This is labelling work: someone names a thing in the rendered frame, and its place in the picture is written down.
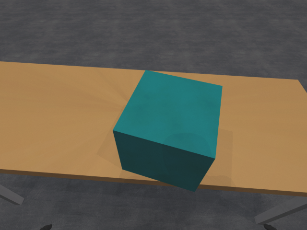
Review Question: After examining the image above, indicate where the table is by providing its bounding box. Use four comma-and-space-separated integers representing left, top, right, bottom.
0, 61, 307, 225

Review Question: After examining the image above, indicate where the carton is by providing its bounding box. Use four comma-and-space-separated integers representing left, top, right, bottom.
113, 70, 223, 192

